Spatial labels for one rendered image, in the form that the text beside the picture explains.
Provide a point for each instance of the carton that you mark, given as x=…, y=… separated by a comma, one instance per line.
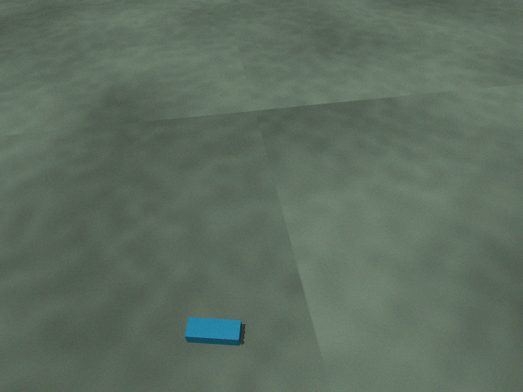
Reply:
x=213, y=331

